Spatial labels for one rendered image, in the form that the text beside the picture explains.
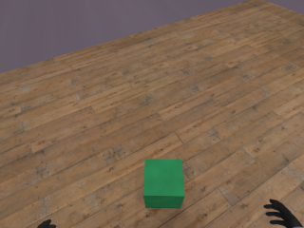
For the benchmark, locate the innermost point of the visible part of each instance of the carton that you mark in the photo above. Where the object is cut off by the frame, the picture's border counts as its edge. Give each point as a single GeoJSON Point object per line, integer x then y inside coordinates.
{"type": "Point", "coordinates": [163, 184]}

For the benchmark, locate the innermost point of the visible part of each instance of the right robot hand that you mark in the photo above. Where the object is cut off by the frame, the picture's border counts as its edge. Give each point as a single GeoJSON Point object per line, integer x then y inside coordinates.
{"type": "Point", "coordinates": [289, 220]}

